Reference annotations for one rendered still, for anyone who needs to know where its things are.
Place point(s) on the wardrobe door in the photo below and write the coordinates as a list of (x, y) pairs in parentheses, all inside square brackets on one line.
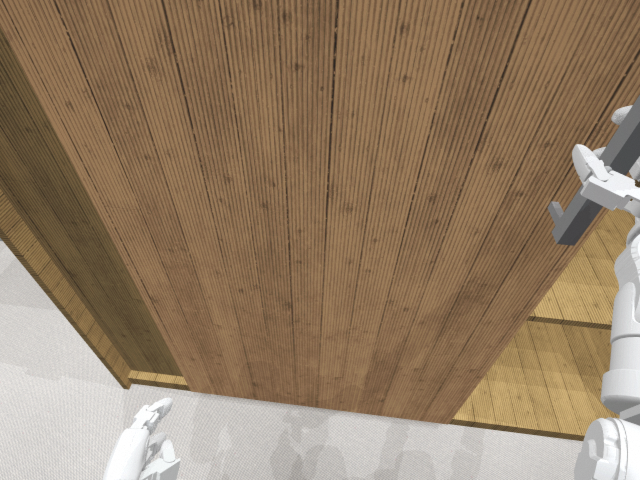
[(39, 180), (339, 204)]

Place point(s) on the robot left hand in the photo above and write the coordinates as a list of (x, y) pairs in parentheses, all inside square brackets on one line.
[(132, 454)]

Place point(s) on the right robot upper arm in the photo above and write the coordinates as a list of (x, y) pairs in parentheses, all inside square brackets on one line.
[(610, 451)]

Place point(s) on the handle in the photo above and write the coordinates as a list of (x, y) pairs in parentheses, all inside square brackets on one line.
[(620, 154)]

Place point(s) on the right robot forearm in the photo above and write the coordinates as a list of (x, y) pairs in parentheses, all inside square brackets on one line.
[(621, 384)]

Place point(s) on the robot right hand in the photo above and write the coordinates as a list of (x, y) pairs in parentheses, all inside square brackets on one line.
[(611, 190)]

